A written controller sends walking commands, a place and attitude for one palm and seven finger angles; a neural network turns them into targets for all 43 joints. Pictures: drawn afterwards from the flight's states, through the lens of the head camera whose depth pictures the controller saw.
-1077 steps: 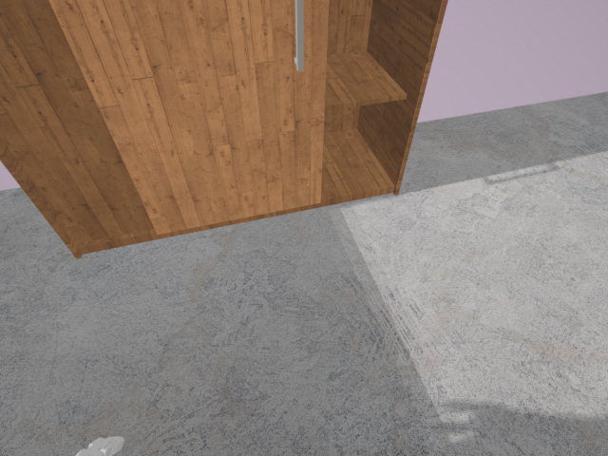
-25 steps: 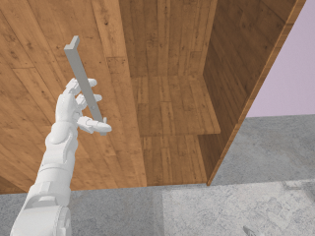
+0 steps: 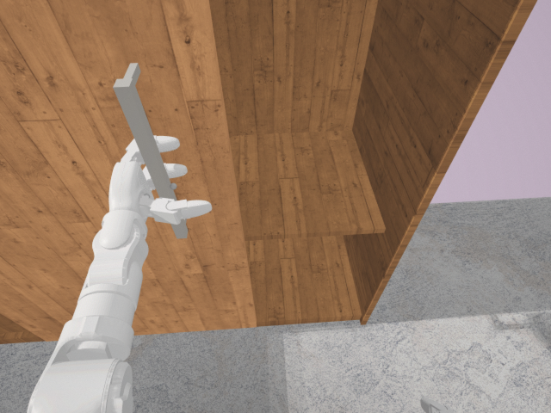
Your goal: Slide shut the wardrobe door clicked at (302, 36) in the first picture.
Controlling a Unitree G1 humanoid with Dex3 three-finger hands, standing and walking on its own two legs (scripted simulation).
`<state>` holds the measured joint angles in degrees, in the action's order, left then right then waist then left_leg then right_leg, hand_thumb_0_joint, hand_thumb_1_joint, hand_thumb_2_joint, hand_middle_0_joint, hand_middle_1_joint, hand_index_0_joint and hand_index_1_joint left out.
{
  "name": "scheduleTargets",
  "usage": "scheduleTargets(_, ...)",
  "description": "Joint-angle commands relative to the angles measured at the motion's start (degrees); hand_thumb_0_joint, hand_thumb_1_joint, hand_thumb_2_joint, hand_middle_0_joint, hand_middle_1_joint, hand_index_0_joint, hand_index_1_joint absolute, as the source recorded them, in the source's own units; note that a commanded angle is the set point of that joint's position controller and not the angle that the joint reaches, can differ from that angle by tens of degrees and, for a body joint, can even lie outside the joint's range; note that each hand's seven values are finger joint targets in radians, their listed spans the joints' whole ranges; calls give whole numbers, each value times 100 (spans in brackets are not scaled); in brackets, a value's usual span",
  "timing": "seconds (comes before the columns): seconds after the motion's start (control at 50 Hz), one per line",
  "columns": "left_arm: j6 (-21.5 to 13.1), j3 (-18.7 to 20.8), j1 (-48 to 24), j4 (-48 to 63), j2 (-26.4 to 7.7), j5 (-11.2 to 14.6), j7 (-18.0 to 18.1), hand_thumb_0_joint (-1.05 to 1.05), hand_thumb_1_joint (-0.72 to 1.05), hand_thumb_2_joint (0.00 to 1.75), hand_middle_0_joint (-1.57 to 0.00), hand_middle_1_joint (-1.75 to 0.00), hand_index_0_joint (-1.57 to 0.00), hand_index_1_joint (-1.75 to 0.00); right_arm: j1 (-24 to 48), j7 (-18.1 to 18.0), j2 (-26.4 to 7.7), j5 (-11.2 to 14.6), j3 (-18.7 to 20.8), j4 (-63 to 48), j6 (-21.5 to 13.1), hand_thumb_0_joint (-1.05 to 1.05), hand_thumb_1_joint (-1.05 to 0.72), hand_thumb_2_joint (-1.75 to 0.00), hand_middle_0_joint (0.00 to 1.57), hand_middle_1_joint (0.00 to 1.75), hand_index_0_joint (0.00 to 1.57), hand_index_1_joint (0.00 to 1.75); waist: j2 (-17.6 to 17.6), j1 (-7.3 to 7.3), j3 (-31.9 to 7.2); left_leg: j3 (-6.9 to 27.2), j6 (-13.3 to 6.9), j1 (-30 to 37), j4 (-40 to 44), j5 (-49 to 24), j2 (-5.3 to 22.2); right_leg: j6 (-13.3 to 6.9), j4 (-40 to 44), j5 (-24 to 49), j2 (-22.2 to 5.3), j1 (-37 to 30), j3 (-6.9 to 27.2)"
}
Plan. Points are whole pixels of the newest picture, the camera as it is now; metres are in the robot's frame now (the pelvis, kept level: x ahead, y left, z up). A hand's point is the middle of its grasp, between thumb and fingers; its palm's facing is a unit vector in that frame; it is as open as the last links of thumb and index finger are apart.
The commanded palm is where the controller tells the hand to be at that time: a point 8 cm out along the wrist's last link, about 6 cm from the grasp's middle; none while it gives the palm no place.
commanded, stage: grip the handle and tug to test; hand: left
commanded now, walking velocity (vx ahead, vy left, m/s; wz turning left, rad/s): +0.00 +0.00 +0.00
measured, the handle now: (161, 166) +0.46 +0.19 +0.11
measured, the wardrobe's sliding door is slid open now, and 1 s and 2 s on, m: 0.38 0.38 0.37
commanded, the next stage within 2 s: tug the door sideways, standing still in 1.16 s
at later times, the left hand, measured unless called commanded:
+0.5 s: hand (171, 189) +0.41 +0.16 +0.12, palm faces +0.10 -1.00 -0.01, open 5.4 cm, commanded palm +0.37 +0.20 +0.12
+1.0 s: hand (171, 190) +0.41 +0.16 +0.12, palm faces +0.09 -1.00 -0.01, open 5.5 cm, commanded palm +0.35 +0.21 +0.12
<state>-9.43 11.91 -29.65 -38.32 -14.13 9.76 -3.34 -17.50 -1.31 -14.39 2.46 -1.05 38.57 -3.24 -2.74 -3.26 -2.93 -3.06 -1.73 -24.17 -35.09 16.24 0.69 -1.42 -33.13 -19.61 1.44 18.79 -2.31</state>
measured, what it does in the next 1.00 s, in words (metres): stands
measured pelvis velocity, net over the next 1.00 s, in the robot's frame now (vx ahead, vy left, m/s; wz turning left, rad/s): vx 0.02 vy -0.01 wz -0.02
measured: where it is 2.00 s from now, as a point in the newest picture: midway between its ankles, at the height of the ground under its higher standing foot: outside the picture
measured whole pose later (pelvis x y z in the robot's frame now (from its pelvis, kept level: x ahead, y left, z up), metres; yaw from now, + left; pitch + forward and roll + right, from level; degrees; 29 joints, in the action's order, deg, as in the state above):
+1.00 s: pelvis +0.02 -0.01 +0.00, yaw -1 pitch +5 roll +0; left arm -5.9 13.3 -19.5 -26.9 -14.1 11.6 -3.3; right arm -16.5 -0.7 -14.7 2.5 -0.4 36.6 -3.8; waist -2.8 -3.4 -3.8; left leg -4.0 -1.1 -20.9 -32.8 17.0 1.2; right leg -1.9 -30.9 -19.9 2.1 16.0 -1.1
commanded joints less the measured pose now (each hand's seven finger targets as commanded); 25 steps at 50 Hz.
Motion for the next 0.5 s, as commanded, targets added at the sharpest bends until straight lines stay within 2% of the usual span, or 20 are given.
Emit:
scheduleTargets(0.0, -408, 138, -2058, 1496, -925, 90, -4, 0, 15, 58, -37, -129, -37, -129, 143, -11, -796, 33, 297, -715, -259, 0, -90, -90, 20, 30, 20, 30, 283, 23, -1723, 429, -23, 1605, 241, -1780, 18, 31, 346, 2154, 57, 8, 46)
scheduleTargets(0.02, -396, 100, -2078, 1593, -889, 88, -2, 0, 20, 60, -38, -130, -38, -130, 160, -9, -794, 28, 301, -730, -262, 0, -90, -90, 20, 30, 20, 30, 237, 13, -1737, 412, -29, 1642, 241, -1801, 15, 39, 350, 2172, 51, 24, 49)
scheduleTargets(0.04, -391, 179, -1997, 1646, -1007, 41, 25, 0, 25, 62, -38, -131, -38, -131, 162, -13, -805, 14, 305, -716, -253, 0, -90, -90, 20, 30, 20, 30, 109, 63, -1746, 396, -28, 1629, 232, -1823, 7, 25, 354, 2171, 39, -31, 60)
scheduleTargets(0.06, -374, 67, -2013, 1687, -885, 40, 30, 0, 29, 64, -38, -131, -38, -131, 169, -3, -781, 25, 287, -735, -259, 0, -90, -90, 20, 30, 20, 30, 35, 31, -1700, 401, -26, 1631, 246, -1823, 3, 28, 354, 2179, 33, -1, 58)
scheduleTargets(0.08, -352, 74, -2003, 1656, -878, 46, 35, 0, 34, 66, -39, -132, -39, -132, 164, -8, -786, 26, 293, -717, -256, 0, -90, -90, 20, 30, 20, 30, 200, 10, -1650, 416, -31, 1614, 245, -1790, 13, 37, 365, 2164, 45, 26, 48)
scheduleTargets(0.16, -290, 146, -2244, 1496, -1039, 65, 15, 0, 53, 74, -41, -135, -41, -135, 200, -56, -817, 47, 272, -666, -220, 0, -90, -90, 20, 30, 20, 30, 285, -56, -1424, 394, -47, 1420, 291, -1384, -13, 46, 450, 1912, 35, 69, 84)
scheduleTargets(0.2, -295, 167, -2267, 1433, -1045, 80, -6, 0, 62, 78, -42, -136, -42, -136, 218, -80, -807, 51, 274, -672, -222, 0, -90, -90, 20, 30, 20, 30, 272, -42, -1455, 394, -49, 1451, 294, -1352, -21, 43, 459, 1869, 31, 70, 91)
scheduleTargets(0.24, -348, 58, -2454, 1569, -966, 64, -13, 0, 71, 82, -43, -137, -43, -137, 216, -79, -791, 36, 262, -670, -233, 0, -90, -90, 20, 30, 20, 30, -14, -46, -1567, 395, -44, 1562, 260, -1425, -38, 24, 447, 1893, 17, 79, 102)
scheduleTargets(0.26, -363, 103, -2472, 1520, -1018, 67, -7, 0, 76, 84, -44, -138, -44, -138, 211, -78, -792, 40, 261, -652, -238, 0, -90, -90, 20, 30, 20, 30, 33, -57, -1591, 436, -37, 1596, 258, -1419, -32, 23, 441, 1872, 22, 104, 96)
scheduleTargets(0.3, -391, 1, -2458, 1488, -864, 79, -12, 0, 85, 88, -44, -139, -44, -139, 204, -64, -783, 37, 270, -663, -265, 0, -90, -90, 20, 30, 20, 30, 130, -67, -1681, 435, -39, 1644, 248, -1470, -31, 36, 416, 1915, 34, 118, 84)
scheduleTargets(0.32, -413, 102, -2462, 1503, -1006, 67, -6, 0, 90, 90, -45, -140, -45, -140, 200, -69, -794, 37, 283, -642, -266, 0, -90, -90, 20, 30, 20, 30, 134, -54, -1718, 432, -38, 1660, 233, -1510, -24, 34, 412, 1964, 29, 95, 95)
scheduleTargets(0.38, -457, -43, -2408, 1565, -848, 63, -29, 0, 90, 90, -45, -140, -45, -140, 211, -50, -781, 33, 282, -653, -285, 0, -90, -90, 20, 30, 20, 30, 84, -57, -1746, 433, -35, 1728, 220, -1634, -19, 31, 386, 2062, 31, 92, 83)
scheduleTargets(0.4, -463, 5, -2328, 1620, -867, 78, -25, 0, 90, 90, -45, -140, -45, -140, 191, -35, -785, 24, 286, -665, -293, 0, -90, -90, 20, 30, 20, 30, 109, -22, -1845, 431, -41, 1750, 205, -1735, -27, 32, 373, 2171, 34, 29, 87)
scheduleTargets(0.44, -476, -25, -2230, 1663, -881, 46, -30, 0, 90, 90, -45, -140, -45, -140, 196, -26, -793, 21, 284, -663, -290, 0, -90, -90, 20, 30, 20, 30, 5, 9, -1796, 431, -33, 1728, 188, -1838, -28, 8, 356, 2237, 28, -19, 78)
scheduleTargets(0.46, -491, -87, -2283, 1742, -792, 62, -33, 0, 90, 90, -45, -140, -45, -140, 208, -11, -779, 26, 291, -679, -299, 0, -90, -90, 20, 30, 20, 30, 62, -39, -1818, 416, -41, 1772, 186, -1857, -27, 32, 363, 2304, 28, -1, 81)
scheduleTargets(0.48, -480, 47, -2133, 1685, -902, 81, -25, 0, 90, 90, -45, -140, -45, -140, 190, -12, -798, 24, 306, -672, -297, 0, -90, -90, 20, 30, 20, 30, 287, 1, -1810, 410, -54, 1714, 179, -1888, -22, 41, 363, 2383, 37, -67, 82)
